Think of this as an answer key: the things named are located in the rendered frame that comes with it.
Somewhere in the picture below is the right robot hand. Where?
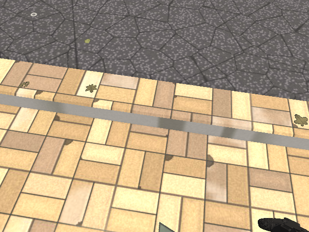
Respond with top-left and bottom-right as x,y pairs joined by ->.
258,217 -> 309,232

